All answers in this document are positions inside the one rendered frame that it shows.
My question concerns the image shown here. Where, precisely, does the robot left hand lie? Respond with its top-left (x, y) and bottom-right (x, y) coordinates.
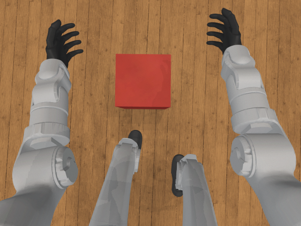
top-left (46, 19), bottom-right (83, 68)

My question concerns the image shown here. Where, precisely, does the robot left upper arm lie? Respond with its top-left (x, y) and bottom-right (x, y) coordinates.
top-left (0, 145), bottom-right (78, 226)

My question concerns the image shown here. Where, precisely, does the robot right forearm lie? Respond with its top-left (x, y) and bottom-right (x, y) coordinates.
top-left (221, 45), bottom-right (296, 167)

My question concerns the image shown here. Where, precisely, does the right robot foot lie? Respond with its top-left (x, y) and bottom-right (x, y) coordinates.
top-left (171, 154), bottom-right (184, 197)

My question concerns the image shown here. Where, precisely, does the robot foot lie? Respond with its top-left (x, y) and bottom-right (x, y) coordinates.
top-left (128, 130), bottom-right (142, 149)
top-left (171, 154), bottom-right (184, 197)

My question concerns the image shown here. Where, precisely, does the carton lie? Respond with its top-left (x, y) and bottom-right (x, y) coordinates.
top-left (115, 54), bottom-right (171, 109)

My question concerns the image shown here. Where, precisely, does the robot right hand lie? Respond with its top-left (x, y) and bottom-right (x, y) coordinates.
top-left (206, 8), bottom-right (242, 54)

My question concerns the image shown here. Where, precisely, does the robot right upper arm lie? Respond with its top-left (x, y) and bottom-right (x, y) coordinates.
top-left (230, 133), bottom-right (301, 226)

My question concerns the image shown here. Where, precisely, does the robot left forearm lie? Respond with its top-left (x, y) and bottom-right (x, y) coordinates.
top-left (12, 59), bottom-right (71, 187)

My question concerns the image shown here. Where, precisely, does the left robot foot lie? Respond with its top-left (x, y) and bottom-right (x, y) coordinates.
top-left (128, 130), bottom-right (142, 149)

